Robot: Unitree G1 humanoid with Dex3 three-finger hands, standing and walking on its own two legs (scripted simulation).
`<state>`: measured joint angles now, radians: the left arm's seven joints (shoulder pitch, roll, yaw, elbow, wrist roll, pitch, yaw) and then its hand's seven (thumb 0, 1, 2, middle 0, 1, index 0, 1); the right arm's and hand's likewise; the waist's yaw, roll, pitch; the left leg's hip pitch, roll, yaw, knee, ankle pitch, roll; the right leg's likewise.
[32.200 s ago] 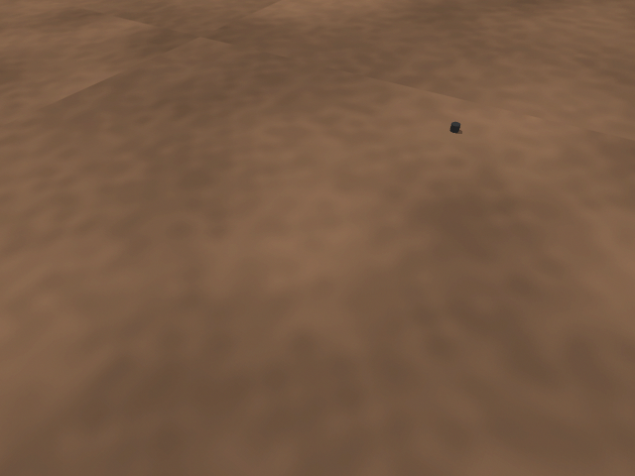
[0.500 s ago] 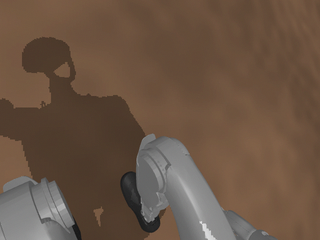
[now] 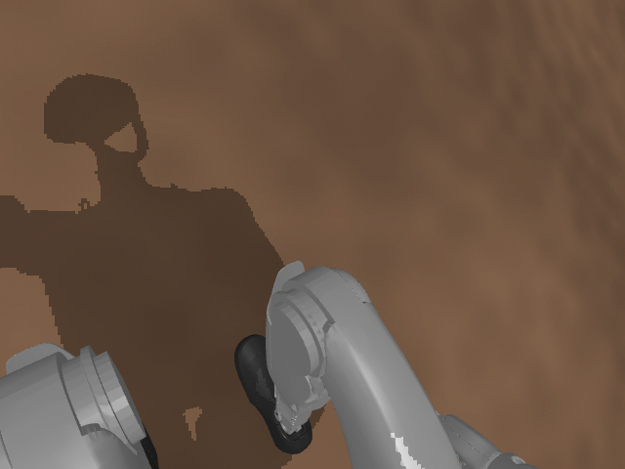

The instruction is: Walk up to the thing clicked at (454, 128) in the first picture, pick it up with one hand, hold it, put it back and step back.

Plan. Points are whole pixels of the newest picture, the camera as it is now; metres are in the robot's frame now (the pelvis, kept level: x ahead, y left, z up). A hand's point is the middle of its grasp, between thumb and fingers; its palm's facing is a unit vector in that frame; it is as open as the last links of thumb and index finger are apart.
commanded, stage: withdraw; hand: left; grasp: from above
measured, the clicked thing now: out of the picture +0.44 +0.36 -0.28
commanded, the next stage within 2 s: home in 0.82 s
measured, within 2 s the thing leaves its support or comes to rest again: neither
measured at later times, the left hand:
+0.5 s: hand out of the picture +0.42 +0.36 -0.09, palm faces -0.47 -0.15 -0.87, open 14.2 cm
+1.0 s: hand out of the picture +0.44 +0.38 -0.13, palm faces -0.36 -0.09 -0.93, open 13.9 cm
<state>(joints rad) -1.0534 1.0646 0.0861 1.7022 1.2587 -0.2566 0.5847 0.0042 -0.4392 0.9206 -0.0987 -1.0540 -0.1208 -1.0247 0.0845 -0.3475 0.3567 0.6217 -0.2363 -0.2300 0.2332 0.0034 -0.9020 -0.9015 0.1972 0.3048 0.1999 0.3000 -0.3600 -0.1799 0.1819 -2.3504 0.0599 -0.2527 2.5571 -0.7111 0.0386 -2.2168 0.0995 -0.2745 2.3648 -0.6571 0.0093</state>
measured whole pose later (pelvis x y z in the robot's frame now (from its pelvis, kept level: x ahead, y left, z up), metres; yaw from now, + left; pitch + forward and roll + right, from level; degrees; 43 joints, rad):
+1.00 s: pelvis +0.00 +0.00 +0.02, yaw +7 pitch +34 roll -10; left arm -1.01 0.84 0.04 1.35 1.21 -0.17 0.35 0.00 -0.47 0.97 -0.12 -0.97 -0.11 -0.96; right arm 0.20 -0.26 0.16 0.69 -0.13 -0.04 0.12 0.01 -0.90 -0.90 0.20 0.30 0.20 0.30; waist -0.26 -0.02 -0.01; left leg -2.37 0.04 -0.12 2.42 -0.66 0.05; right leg -2.26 0.05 -0.16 2.32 -0.67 0.00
